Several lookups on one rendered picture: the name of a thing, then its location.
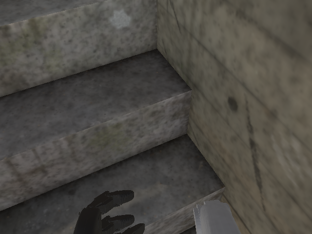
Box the robot left hand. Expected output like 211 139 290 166
73 190 145 234

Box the robot right thigh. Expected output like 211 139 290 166
193 200 241 234

